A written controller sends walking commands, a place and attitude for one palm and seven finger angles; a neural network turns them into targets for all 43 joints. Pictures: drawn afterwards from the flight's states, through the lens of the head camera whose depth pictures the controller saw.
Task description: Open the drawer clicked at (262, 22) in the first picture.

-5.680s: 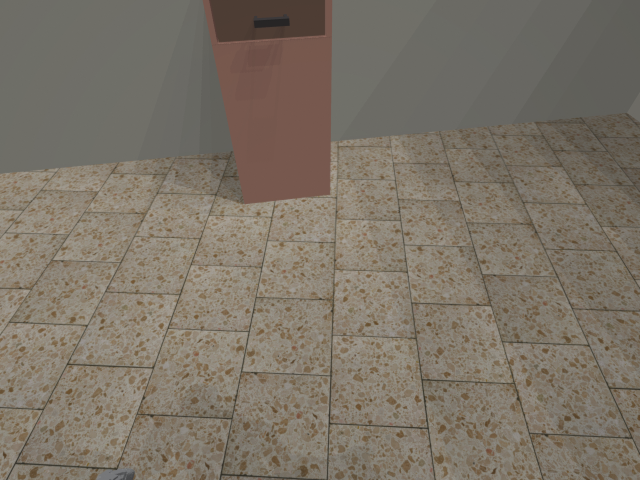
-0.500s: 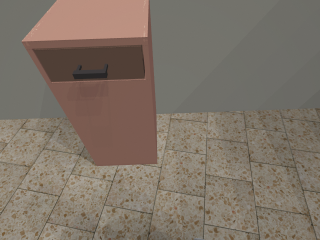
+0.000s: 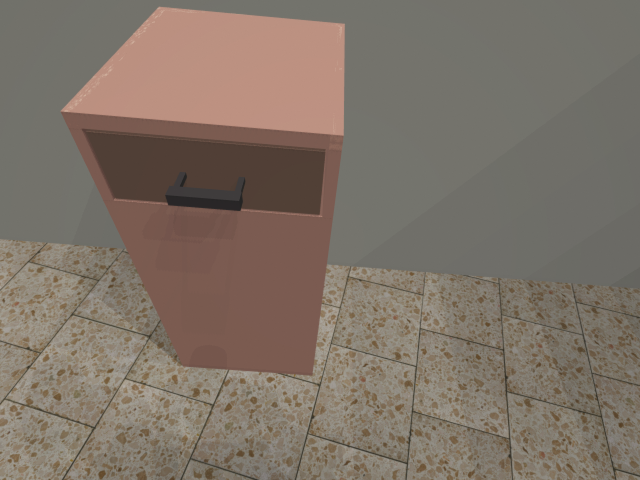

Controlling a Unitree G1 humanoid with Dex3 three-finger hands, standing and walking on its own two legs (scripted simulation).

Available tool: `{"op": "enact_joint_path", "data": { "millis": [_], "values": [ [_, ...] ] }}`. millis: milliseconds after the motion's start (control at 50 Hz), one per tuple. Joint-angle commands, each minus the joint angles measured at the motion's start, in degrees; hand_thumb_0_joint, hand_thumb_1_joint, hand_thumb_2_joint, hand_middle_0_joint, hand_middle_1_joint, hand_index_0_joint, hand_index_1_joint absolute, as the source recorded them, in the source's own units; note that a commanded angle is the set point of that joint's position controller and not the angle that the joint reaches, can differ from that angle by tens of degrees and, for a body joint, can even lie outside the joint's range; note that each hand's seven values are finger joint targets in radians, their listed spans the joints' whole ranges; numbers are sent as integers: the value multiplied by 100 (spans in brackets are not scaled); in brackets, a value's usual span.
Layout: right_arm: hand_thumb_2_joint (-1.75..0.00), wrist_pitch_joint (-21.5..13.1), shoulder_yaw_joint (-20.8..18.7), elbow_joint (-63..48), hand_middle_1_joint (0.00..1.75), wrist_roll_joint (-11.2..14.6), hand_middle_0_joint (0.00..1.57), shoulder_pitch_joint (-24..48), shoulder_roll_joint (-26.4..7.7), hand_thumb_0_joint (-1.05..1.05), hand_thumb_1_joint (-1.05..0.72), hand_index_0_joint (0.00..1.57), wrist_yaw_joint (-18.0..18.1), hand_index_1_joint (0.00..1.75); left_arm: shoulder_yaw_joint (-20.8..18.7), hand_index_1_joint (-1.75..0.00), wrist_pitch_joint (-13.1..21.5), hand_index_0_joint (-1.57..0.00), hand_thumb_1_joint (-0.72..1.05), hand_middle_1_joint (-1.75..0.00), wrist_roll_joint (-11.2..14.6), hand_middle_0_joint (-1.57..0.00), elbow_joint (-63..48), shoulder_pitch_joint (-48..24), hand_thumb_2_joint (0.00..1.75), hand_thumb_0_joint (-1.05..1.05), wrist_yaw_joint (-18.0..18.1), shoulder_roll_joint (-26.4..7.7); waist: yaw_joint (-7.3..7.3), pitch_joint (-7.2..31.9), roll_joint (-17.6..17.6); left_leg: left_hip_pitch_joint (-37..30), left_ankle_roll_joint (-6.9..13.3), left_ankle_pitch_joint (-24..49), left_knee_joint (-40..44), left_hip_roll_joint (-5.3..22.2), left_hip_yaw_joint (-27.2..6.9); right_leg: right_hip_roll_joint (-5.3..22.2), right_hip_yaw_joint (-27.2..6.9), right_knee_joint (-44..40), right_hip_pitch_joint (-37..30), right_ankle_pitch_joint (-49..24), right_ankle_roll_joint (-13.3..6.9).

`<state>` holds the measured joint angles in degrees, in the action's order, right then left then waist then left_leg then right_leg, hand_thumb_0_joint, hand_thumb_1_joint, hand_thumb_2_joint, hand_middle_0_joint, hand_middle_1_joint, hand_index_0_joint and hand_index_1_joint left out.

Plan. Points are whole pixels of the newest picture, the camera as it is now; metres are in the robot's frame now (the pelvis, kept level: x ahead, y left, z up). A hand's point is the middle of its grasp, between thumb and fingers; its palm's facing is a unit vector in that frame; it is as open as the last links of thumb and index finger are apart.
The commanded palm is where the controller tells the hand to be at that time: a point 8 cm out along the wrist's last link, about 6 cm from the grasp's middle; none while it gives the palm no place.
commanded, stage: come to a stop and stand still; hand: left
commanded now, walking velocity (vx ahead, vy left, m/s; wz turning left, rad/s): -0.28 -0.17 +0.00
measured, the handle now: (208, 189) +0.52 +0.24 +0.04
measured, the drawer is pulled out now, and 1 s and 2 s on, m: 0.00 0.00 0.00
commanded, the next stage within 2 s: look again from close up in 1.28 s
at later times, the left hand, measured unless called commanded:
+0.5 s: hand out of the picture +0.07 +0.13 -0.15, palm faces +0.02 -0.96 -0.29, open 7.3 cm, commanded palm none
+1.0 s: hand out of the picture +0.02 +0.22 -0.17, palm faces +0.02 -0.97 -0.25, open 7.3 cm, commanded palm none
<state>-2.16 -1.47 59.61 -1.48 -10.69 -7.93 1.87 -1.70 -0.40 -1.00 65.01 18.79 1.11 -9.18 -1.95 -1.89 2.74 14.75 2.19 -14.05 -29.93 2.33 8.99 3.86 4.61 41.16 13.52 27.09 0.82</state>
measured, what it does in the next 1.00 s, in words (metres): steps on the spot: right foot, then left foot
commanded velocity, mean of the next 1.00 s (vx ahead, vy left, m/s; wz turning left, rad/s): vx -0.03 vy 0.06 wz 0.00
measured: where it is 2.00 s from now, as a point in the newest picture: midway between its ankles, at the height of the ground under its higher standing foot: outside the picture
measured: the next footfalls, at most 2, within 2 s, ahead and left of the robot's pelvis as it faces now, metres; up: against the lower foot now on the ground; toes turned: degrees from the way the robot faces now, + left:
right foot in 0.32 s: +0.06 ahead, -0.16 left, +0.00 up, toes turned +2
left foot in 0.80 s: +0.00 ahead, +0.10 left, +0.00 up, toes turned +1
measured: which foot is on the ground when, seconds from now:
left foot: down 0.00-0.32, up 0.34-0.78, down 0.80-1.00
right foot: up 0.00-0.30, down 0.32-1.00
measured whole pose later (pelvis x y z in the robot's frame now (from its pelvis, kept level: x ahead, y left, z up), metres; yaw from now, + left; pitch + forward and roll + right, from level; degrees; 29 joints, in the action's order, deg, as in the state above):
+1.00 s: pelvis -0.01 +0.01 -0.01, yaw -1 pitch -2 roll -1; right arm 0.3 -0.4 50.6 -1.7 -15.8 -11.3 0.4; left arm -0.8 -1.6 -1.3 54.6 18.1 1.4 -13.8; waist -1.1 0.3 0.7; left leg 11.3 1.9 -21.4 -34.3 -0.2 2.9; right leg 6.1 2.6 31.8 16.1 13.8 3.0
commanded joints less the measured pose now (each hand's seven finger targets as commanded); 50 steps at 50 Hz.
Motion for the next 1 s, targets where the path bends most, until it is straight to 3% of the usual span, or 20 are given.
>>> {"op": "enact_joint_path", "data": {
  "millis": [0, 60, 140, 200, 260, 280, 300, 320, 340, 380, 420, 540, 660, 680, 700, 720, 800, 820, 840, 980],
  "values": [
    [-90, 44, -95, 38, 30, 69, 20, -289, -867, 0, -90, 20, 128, 30, -5, -30, 7, -20, 90, -30, 58, -20, -183, 290, 90, 0, 59, -313, 131, 240, -864, -1154, 634, 4716, 1092, 1668, -1249, 180, -283, 276, 652, -168, 104],
    [-90, 176, -275, 11, 30, 78, 20, -391, -1154, 0, -90, 20, 174, 30, -118, -30, -152, -20, 90, -30, -5, -20, -438, 93, 90, 0, 67, -456, 264, 429, -825, -1436, 809, 5089, 946, 1865, -1195, 71, -291, 941, 1007, -57, 131],
    [-90, 277, -357, -125, 30, 25, 20, -97, -1208, 0, -90, 20, 145, 30, -217, -30, -248, -20, 90, -30, -7, -20, -719, -101, 90, 0, 55, -433, 214, 381, -995, -1100, 793, 4259, 886, 1818, -966, 8, -403, 1285, 1124, -38, 111],
    [-90, 305, -383, -233, 30, -3, 20, 189, -1199, 0, -90, 20, 68, 30, -207, -30, -213, -20, 90, -30, 5, -20, -832, -91, 90, 0, 50, -397, 143, 332, -1407, -736, 644, 3457, 826, 1672, -839, 2, -209, 460, 665, -225, 42],
    [-90, 344, -384, -249, 30, 43, 20, 208, -1106, 0, -90, 20, -32, 30, -199, -30, -71, -20, 90, -30, -14, -20, -717, 233, 90, 0, 62, -519, -44, 439, -1024, -342, 181, 1874, 225, 1153, -599, -28, -44, -1393, -283, -1780, 61],
    [-90, 343, -350, -248, 30, 97, 20, 39, -812, 0, -90, 20, -79, 30, -220, -30, 11, -20, 90, -30, -70, -20, -742, 155, 90, 0, 94, -858, 11, 402, -4, 22, -167, 649, -440, 637, -290, 555, -710, -1983, -490, -2734, -53],
    [-90, 375, -274, -346, 30, 120, 20, -151, -473, 0, -90, 20, -137, 30, -259, -30, 56, -20, 90, -30, -90, -20, -845, -123, 90, 0, 118, -1287, 159, 289, 1152, 611, -388, -1252, -1049, 8, -114, 1574, -1782, -2267, -444, -3706, -519],
    [-90, 489, -299, -411, 30, 111, 20, 36, -590, 0, -90, 20, -128, 30, -260, -30, 22, -20, 90, -30, -59, -20, -932, -22, 90, 0, 97, -1424, -84, 261, 825, 419, -329, -1920, -1834, -14, -631, 1993, -1877, -2485, 132, -3464, -957],
    [-90, 570, -311, -432, 30, 76, 20, 133, -602, 0, -90, 20, -112, 30, -301, -30, 23, -20, 90, -30, -64, -20, -927, -217, 90, 0, 118, -1425, -23, 119, 1201, 662, -295, -1917, -2414, -43, -908, 1905, -2128, -2599, 344, -3067, -1064],
    [-90, 564, -349, -298, 30, 51, 20, 7, -819, 0, -90, 20, -139, 30, -277, -30, 9, -20, 90, -30, -57, -20, -1012, -617, 90, 0, 128, -1216, 95, -149, 867, 1078, -317, -1288, -3192, -19, -1109, 1647, -1797, -2521, 205, -2868, -1042],
    [-90, 531, -330, -239, 30, 45, 20, -146, -829, 0, -90, 20, -171, 30, -306, -30, 33, -20, 90, -30, -49, -20, -1090, -681, 90, 0, 154, -1171, 91, 33, 661, 1223, -413, -897, -3278, -8, -1109, 1513, -1374, -2325, -203, -3306, -926],
    [-90, 504, -280, -409, 30, 47, 20, 35, -811, 0, -90, 20, -196, 30, -353, -30, 63, -20, 90, -30, -69, -20, -1006, -266, 90, 0, 151, -1248, -161, 303, 683, 1194, -531, -953, -2411, -40, -987, 1557, -1387, -2324, -886, -3272, -995],
    [-90, 399, -201, -427, 30, 94, 20, -122, -702, 0, -90, 20, -182, 30, -381, -30, 18, -20, 90, -30, -104, -20, -937, -364, 90, 0, 95, -1357, -106, 377, 869, 394, -406, -993, -846, -149, -694, 1332, -1367, -2404, -608, -2624, -970],
    [-90, 366, -183, -373, 30, 100, 20, -338, -684, 0, -90, 20, -163, 30, -380, -30, 8, -20, 90, -30, -91, -20, -926, -473, 90, 0, 96, -1368, 18, 448, 903, 166, -394, -767, -384, -158, -634, 1253, -1237, -2273, -597, -2646, -893],
    [-90, 304, -241, -1080, 30, -47, 20, -337, -1515, 0, -90, 20, -238, 30, -167, -30, 197, -20, 90, -30, -95, -20, -1409, -676, 90, 0, 116, -2018, 454, -202, 190, -46, -226, -770, 56, -187, -936, 1134, -1524, -2145, -42, -1293, -809],
    [-90, 207, -253, -1090, 30, -69, 20, -684, -1164, 0, -90, 20, -198, 30, -313, -30, 142, -20, 90, -30, -64, -20, -1455, -638, 90, 0, 189, -1629, 525, 800, -139, -262, -246, -555, 331, -208, -736, 1075, -1105, -1792, 73, -414, -573],
    [-90, 132, -129, -1324, 30, -84, 20, -646, -1195, 0, -90, 20, -112, 30, -90, -30, 48, -20, 90, -30, -6, -20, -1538, -166, 90, 0, 128, -896, 229, 656, 31, 140, -35, 529, 439, 363, -1161, 180, -235, -1116, -194, -1367, -243],
    [-90, 147, -145, -1327, 30, -32, 20, -458, -1276, 0, -90, 20, -132, 30, -66, -30, -3, -20, 90, -30, -21, -20, -1561, -264, 90, 0, 111, -906, 224, 232, -805, 429, -34, 520, 629, 395, -1304, 72, -116, -964, -35, -1288, -140],
    [-90, 144, -148, -1358, 30, -4, 20, -345, -1304, 0, -90, 20, -120, 30, -48, -30, -11, -20, 90, -30, -18, -20, -1571, -218, 90, 0, 86, -930, 157, -60, -1211, 641, -7, 626, 772, 476, -1382, 26, -54, -935, -2, -1309, -87],
    [-90, 98, -142, -1239, 30, 25, 20, -560, -1371, 0, -90, 20, -89, 30, -22, -30, -12, -20, 90, -30, 0, -20, -1480, -77, 90, 0, 57, -996, 149, -146, -786, 524, 9, 809, 891, 443, -1338, 44, -117, -1086, -148, -1728, -25]
  ]
}}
